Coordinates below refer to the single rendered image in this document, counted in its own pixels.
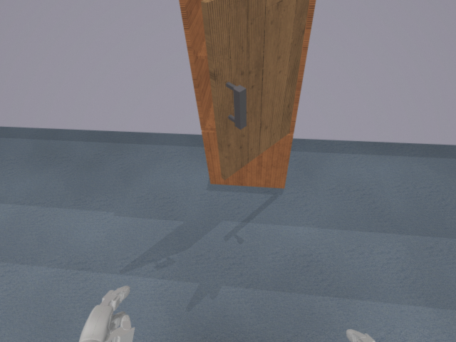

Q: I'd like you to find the cupboard door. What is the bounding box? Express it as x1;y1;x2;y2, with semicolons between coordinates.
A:
201;0;309;180

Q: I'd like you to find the handle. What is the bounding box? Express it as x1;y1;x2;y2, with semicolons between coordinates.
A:
226;82;247;130

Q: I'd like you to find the left robot hand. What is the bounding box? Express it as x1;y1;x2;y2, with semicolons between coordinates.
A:
79;286;135;342

